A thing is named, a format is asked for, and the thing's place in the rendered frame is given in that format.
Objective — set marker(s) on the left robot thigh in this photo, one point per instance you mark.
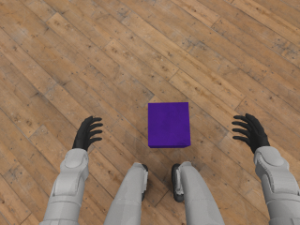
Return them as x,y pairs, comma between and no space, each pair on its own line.
126,207

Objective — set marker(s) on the left robot forearm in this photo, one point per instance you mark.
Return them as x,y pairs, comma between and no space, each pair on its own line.
66,198

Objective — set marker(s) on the left robot hand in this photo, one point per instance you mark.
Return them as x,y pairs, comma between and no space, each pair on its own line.
84,133

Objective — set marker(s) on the robot thigh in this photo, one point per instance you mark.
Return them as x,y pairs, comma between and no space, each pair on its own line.
126,207
200,205

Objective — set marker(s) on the right robot hand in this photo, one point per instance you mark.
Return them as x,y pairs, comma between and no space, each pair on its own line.
256,136

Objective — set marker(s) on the carton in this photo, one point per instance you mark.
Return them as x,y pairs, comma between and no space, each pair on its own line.
168,125

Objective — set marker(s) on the right robot thigh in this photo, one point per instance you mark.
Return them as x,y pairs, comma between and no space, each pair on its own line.
200,205

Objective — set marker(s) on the right robot forearm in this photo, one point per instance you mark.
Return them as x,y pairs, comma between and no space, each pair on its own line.
280,189

